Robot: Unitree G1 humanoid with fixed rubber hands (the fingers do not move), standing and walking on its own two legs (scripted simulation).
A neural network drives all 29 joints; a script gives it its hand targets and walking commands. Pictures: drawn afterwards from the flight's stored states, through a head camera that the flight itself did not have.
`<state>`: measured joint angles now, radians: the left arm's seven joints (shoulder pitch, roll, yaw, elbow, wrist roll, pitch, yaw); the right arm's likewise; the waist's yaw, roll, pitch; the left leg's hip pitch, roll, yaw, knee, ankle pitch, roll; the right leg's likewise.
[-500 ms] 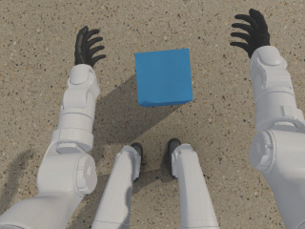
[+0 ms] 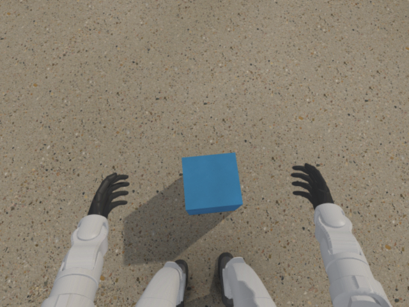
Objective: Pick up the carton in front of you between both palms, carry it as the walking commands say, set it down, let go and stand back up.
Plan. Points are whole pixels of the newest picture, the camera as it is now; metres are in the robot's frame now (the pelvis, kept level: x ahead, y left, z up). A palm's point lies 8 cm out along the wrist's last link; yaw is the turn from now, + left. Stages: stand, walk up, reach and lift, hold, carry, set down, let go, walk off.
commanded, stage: let go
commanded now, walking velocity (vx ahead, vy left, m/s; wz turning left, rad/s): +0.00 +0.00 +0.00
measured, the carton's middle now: (210, 186) +0.42 -0.02 -0.61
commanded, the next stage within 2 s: stand in 0.76 s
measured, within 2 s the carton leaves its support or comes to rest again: neither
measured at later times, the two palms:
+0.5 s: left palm (56, 266) +0.18 +0.25 -0.03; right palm (337, 274) +0.17 -0.22 -0.03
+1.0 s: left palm (37, 276) +0.16 +0.30 -0.05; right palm (366, 280) +0.16 -0.27 -0.05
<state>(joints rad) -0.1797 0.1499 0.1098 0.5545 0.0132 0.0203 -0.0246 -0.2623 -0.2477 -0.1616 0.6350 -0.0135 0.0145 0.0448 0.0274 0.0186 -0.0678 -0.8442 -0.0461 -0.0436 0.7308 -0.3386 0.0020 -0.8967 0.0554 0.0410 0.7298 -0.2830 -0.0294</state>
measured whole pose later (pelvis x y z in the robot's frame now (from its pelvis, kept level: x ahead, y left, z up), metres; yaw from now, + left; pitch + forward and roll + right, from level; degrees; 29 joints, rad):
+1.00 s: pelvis +0.03 +0.01 +0.03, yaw +1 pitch +0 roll -1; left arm 0.17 0.32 0.05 0.71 0.03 0.04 0.01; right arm 0.23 -0.33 -0.06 0.66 -0.03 0.04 0.00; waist 0.00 0.01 0.01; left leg -0.20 -0.04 -0.06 0.56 -0.36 0.02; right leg -0.23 0.05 0.02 0.55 -0.31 -0.02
